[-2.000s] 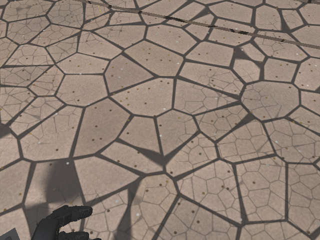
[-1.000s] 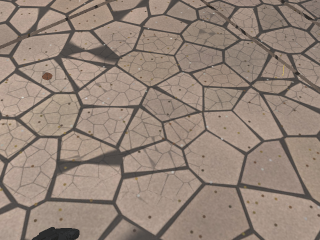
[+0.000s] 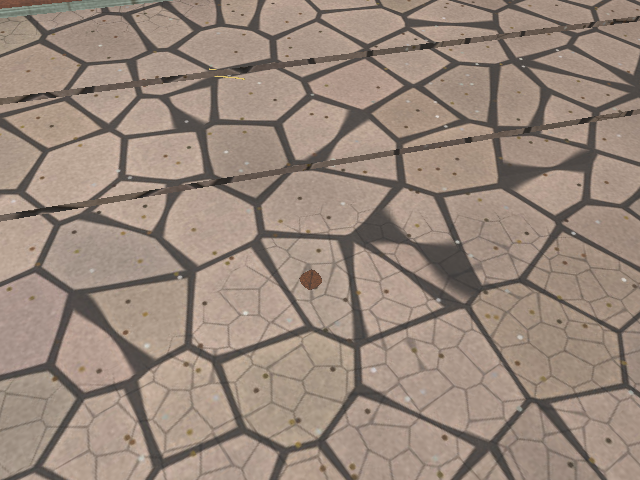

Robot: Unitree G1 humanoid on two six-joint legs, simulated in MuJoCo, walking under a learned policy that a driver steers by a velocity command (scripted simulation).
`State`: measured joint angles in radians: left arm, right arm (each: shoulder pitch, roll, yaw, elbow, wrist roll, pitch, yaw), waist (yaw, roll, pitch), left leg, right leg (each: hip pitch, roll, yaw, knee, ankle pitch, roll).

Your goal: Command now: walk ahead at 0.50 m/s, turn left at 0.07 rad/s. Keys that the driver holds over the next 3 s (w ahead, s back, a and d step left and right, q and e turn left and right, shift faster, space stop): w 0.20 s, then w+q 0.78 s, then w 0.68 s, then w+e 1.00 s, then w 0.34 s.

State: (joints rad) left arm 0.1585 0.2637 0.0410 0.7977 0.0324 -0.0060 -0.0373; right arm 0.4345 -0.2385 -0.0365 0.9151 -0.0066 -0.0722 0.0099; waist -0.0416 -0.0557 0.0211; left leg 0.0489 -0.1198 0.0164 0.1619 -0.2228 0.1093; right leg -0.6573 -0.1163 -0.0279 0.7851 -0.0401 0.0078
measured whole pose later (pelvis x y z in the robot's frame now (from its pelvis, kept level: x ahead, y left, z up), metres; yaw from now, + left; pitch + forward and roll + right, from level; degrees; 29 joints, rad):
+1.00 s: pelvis +0.55 +0.05 +0.00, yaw +23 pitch +1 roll +0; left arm 0.12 0.27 0.04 0.77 0.04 -0.02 -0.02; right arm 0.36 -0.27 -0.07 0.91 0.00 -0.05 0.01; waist -0.04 -0.04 0.05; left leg -0.11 -0.16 -0.06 0.29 -0.19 0.14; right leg -0.65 -0.14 0.03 0.94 -0.19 0.05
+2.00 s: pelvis +1.05 +0.28 +0.00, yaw +21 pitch +0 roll +0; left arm 0.28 0.27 0.07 0.91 0.03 -0.01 -0.03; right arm 0.28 -0.23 -0.04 0.92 -0.02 -0.10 -0.01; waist 0.00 -0.05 0.03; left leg -0.14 -0.02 0.16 0.30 -0.18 0.07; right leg -0.55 -0.07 0.00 1.09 -0.25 -0.05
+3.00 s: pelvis +1.59 +0.36 +0.02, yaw -8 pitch +1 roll +0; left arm 0.26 0.28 0.06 0.81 0.04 -0.04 -0.03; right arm 0.30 -0.24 -0.04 0.84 -0.03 -0.08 0.01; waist -0.01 -0.05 0.02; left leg -0.21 -0.03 0.05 0.38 -0.18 0.05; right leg -0.45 0.03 0.06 1.11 -0.31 -0.07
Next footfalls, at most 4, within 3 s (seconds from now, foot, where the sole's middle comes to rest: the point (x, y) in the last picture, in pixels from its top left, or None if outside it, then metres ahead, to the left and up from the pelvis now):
0.18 right None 0.28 -0.12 -0.78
0.72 left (267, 457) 0.55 0.09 -0.78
1.26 right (278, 311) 0.91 0.07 -0.78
1.78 left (161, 265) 1.05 0.37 -0.78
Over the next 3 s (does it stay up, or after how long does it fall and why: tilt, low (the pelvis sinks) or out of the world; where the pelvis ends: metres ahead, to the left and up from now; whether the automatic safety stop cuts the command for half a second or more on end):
stays up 1.59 0.36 0.02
